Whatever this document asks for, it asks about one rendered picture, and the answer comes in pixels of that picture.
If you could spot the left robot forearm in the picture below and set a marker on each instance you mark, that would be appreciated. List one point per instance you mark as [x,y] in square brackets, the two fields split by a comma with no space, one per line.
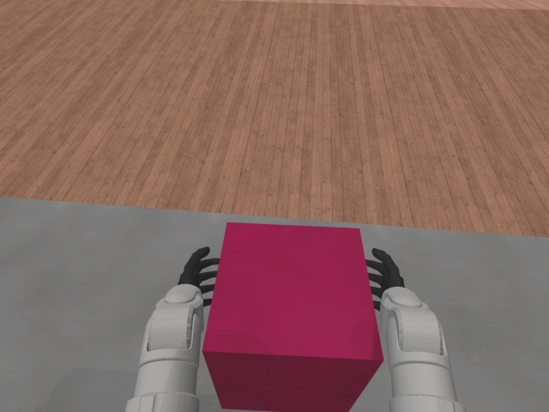
[166,379]

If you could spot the robot right hand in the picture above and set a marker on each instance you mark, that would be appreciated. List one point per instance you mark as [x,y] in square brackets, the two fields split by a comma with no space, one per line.
[389,271]

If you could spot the right robot forearm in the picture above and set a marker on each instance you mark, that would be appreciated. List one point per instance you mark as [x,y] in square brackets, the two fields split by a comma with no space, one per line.
[419,364]

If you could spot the carton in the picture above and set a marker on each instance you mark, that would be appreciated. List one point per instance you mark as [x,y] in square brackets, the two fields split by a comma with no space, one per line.
[292,325]

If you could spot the robot left hand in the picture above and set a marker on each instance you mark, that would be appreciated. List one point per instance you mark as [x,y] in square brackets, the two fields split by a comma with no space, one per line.
[192,269]

